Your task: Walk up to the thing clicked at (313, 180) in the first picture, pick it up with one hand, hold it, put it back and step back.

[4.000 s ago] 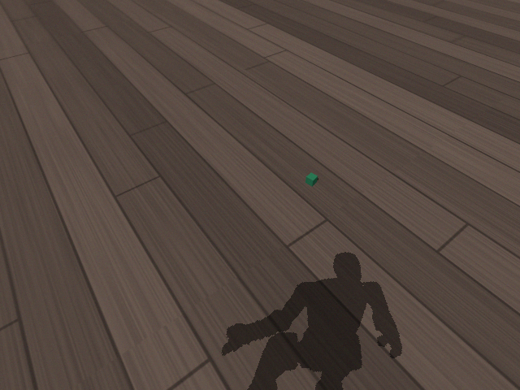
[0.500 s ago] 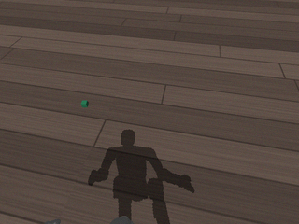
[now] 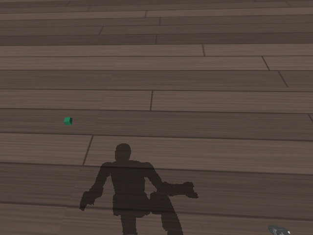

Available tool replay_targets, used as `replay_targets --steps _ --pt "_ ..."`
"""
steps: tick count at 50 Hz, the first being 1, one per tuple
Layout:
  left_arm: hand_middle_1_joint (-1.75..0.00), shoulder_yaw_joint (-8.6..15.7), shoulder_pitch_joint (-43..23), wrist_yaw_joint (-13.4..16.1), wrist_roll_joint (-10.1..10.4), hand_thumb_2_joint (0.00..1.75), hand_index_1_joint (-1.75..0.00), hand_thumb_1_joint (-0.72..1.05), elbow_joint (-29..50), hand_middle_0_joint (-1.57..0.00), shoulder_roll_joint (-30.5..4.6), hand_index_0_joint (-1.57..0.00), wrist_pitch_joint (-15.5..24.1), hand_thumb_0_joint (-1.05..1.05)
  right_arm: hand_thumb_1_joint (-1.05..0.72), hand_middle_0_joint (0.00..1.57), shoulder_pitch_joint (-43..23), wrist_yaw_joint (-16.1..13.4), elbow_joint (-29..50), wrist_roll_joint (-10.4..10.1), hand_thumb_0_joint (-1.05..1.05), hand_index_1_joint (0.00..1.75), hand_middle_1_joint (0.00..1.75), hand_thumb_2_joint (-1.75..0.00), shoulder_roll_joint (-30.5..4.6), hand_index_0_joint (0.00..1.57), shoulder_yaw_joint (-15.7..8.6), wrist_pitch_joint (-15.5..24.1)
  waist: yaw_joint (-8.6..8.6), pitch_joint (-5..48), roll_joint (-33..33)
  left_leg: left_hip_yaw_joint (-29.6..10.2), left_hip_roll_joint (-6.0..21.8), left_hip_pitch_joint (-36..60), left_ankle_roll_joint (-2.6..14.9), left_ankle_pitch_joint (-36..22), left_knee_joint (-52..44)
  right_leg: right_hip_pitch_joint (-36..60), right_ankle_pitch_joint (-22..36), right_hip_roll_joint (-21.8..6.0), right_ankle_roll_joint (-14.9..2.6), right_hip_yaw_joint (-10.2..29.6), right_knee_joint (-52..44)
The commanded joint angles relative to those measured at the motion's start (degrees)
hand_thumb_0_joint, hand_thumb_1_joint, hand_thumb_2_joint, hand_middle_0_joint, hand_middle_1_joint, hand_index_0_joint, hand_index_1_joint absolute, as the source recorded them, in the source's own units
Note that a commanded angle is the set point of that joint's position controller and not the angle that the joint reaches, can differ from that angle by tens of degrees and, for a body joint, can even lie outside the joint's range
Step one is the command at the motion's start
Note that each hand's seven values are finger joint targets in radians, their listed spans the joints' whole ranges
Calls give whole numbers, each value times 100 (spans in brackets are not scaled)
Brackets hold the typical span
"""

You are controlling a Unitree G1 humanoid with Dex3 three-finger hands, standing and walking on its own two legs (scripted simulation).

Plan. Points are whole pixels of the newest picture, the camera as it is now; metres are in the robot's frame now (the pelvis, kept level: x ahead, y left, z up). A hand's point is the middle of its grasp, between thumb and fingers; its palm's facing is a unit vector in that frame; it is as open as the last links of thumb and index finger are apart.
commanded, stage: walk up
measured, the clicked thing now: (68, 121) +1.07 +0.78 -0.73
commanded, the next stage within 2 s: stand in 0.76 s
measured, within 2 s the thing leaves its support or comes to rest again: neither
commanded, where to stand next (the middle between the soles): +0.04 +0.02 m, yaw -3 degrees
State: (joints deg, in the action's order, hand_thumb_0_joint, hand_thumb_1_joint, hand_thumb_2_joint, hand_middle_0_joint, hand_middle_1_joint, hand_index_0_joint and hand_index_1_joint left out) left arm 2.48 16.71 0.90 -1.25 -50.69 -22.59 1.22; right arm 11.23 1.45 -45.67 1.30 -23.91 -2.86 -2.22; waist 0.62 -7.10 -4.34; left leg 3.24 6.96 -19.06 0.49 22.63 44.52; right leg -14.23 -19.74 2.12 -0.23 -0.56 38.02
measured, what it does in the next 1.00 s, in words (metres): steps on the spot: left foot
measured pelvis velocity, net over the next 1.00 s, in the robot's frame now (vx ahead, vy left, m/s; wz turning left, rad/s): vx -0.01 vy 0.02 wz -0.07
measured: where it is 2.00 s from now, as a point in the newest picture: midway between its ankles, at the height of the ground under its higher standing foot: outside the picture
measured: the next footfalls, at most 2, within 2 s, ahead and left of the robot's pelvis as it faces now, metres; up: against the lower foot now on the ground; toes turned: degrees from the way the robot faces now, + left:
left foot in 0.24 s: +0.05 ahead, +0.16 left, +0.00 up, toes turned -2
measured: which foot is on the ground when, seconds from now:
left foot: up 0.00-0.22, down 0.24-1.00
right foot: down 0.00-1.00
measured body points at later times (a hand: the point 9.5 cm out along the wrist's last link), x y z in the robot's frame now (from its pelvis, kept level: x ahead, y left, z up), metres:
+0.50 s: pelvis -0.01 +0.02 +0.02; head -0.02 +0.02 +0.47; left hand +0.11 +0.30 -0.10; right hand +0.03 -0.29 -0.11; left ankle +0.01 +0.16 -0.72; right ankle +0.01 -0.12 -0.72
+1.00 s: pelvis -0.01 +0.02 +0.03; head +0.00 +0.02 +0.48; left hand +0.10 +0.32 -0.10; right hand +0.06 -0.28 -0.11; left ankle +0.01 +0.16 -0.72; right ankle +0.01 -0.12 -0.72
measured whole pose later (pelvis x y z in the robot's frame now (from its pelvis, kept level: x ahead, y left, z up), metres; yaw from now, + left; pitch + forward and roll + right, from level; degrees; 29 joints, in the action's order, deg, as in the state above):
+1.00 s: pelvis -0.01 +0.02 +0.03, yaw -4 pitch -3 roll +0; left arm -0.3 5.4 -0.1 -0.2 -65.2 -20.3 0.8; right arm 5.1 1.1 -64.6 0.7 -20.3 -0.7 0.3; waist 0.4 -3.7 -0.4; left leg 1.2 2.0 -6.3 -1.8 11.0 20.4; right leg -8.8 -9.8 -0.9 2.1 4.9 21.6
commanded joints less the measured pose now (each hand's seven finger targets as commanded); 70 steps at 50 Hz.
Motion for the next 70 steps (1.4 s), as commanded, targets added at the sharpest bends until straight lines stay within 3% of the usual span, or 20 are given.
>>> replay_targets --steps 1,3,4,7,9,11,12,13,14,15,17,18,19,23,28,37,39,50,59,70 --pt "-30 402 -236 120 -41 90 -30 90 455 -20 -1795 -20 268 0 -90 20 -170 -138 377 -87 0 30 30 -90 -959 20 -253 56 -96 165 1289 -787 -181 -378 51 1160 1033 -591 1453 -2158 -1528 3107 -1678" --pt "-30 314 -401 118 -1 90 -30 90 427 -20 -1427 -20 308 0 -90 20 -170 -110 128 -177 0 30 30 -90 -921 20 -237 95 -19 231 1313 -796 -237 -486 105 783 655 4 2188 -1564 -1089 2122 -1498" --pt "-30 312 -425 120 6 90 -30 90 383 -20 -1407 -20 313 0 -90 20 -44 -110 31 -192 0 30 30 -90 -868 20 -205 109 -2 432 1484 -707 -282 -502 84 603 569 289 2510 -1435 -985 1890 -1363" --pt "-30 273 -306 105 11 90 -30 90 349 -20 -1327 -20 293 0 -90 20 -113 -119 -136 -150 0 30 30 -90 -857 20 -156 140 -146 753 1573 -519 -386 -69 12 454 -36 367 2764 -1240 -921 1678 -1171" --pt "-30 258 -458 97 8 90 -30 90 323 -20 -1300 -20 245 0 -90 20 -130 -117 -260 -142 0 30 30 -90 -793 20 -134 188 -117 877 1660 -316 -502 271 -3 268 -619 331 2934 -1127 -863 1415 -988" --pt "-30 256 -772 71 69 90 -30 90 334 -20 -1282 -20 166 0 -90 20 152 -139 -489 -119 0 30 30 -90 -748 20 -144 269 80 968 1542 -178 -573 964 -29 -748 -1697 20 2566 -1043 -733 1221 -713" --pt "-30 226 -836 59 112 90 -30 90 350 -20 -1154 -20 135 0 -90 20 248 -158 -602 -79 0 30 30 -90 -836 20 -178 313 109 1074 1259 -375 -432 1296 52 -1322 -1944 -137 2390 -989 -545 1159 -524" --pt "-30 171 -818 53 156 90 -30 90 354 -20 -975 -20 118 0 -90 20 214 -185 -629 -29 0 30 30 -90 -1052 20 -227 354 72 1215 692 -1025 119 1513 259 -1832 -2112 -384 1809 -738 -315 989 -266" --pt "-30 127 -735 45 201 90 -30 90 214 -20 -862 -20 75 0 -90 20 -228 -170 -567 -39 0 30 30 -90 -1224 20 -214 383 -131 1008 251 -1726 609 926 601 -1302 -2325 -334 662 -245 -126 669 -212" --pt "-30 154 -644 62 170 90 -30 90 -5 -20 -966 -20 49 0 -90 20 -572 -129 -557 -75 0 30 30 -90 -1241 20 -174 386 -286 815 31 -1753 812 312 792 -804 -2332 221 -113 -237 -136 473 -334" --pt "-30 168 -699 32 81 90 -30 90 -178 -20 -1023 -20 113 0 -90 20 -666 -96 -659 -86 0 30 30 -90 -994 20 -61 366 -308 771 111 -1090 329 145 445 -842 -2082 649 429 -475 -253 923 -1030" --pt "-30 172 -899 1 87 90 -30 90 -189 -20 -1093 -20 144 0 -90 20 -603 -96 -694 -95 0 30 30 -90 -894 20 -25 371 -197 703 160 -818 -9 222 249 -703 -2030 479 733 -598 -328 1159 -1110" --pt "-30 165 -996 -10 103 90 -30 90 -225 -20 -1133 -20 140 0 -90 20 -543 -107 -780 -77 0 30 30 -90 -874 20 -3 375 -129 522 57 -754 -88 243 173 -421 -2135 224 721 -658 -346 1203 -1188" --pt "-30 103 -1127 -40 123 90 -30 90 -531 -20 -1034 -20 93 0 -90 20 -717 -84 -993 -76 0 30 30 -90 -916 20 0 382 -175 223 -42 -1000 93 234 216 69 -2570 138 263 -490 -274 1021 -1497" --pt "-30 90 -1400 -73 101 90 -30 90 -717 -20 -1050 -20 116 0 -90 20 -588 -96 -1215 -92 0 30 30 -90 -911 20 8 409 -45 501 315 -792 36 672 154 -337 -2579 230 602 -614 -246 1147 -1796" --pt "-30 39 -1464 -73 115 90 -30 90 -1031 -20 -955 -20 109 0 -90 20 -726 -113 -1406 -117 0 30 30 -90 -918 20 -15 396 -17 824 484 -624 56 1252 125 -1086 -2601 376 1356 -690 -167 1044 -1928" --pt "-30 -22 -1421 -69 84 90 -30 90 -1060 -20 -962 -20 125 0 -90 20 -731 -137 -1447 -69 0 30 30 -90 -958 20 -34 406 21 886 591 -688 91 1374 68 -1745 -2640 509 2085 -768 -69 960 -1858" --pt "-30 -54 -1400 -39 86 90 -30 90 -1146 -20 -1029 -20 81 0 -90 20 -817 -132 -1610 -77 0 30 30 -90 -870 20 -11 364 -7 714 487 -686 41 1317 3 -1331 -2877 458 1448 -785 -36 916 -2064" --pt "-30 -51 -1391 -45 84 90 -30 90 -1107 -20 -1043 -20 74 0 -90 20 -855 -120 -1628 -83 0 30 30 -90 -844 20 -5 357 -21 649 495 -682 24 1284 5 -1208 -2914 405 1282 -794 -42 922 -2149" --pt "-30 -56 -1277 -37 78 90 -30 90 -1076 -20 -1021 -20 91 0 -90 20 -798 -126 -1628 -97 0 30 30 -90 -884 20 -20 357 3 929 519 -671 57 1536 23 -1777 -2774 550 1896 -828 -53 854 -2042"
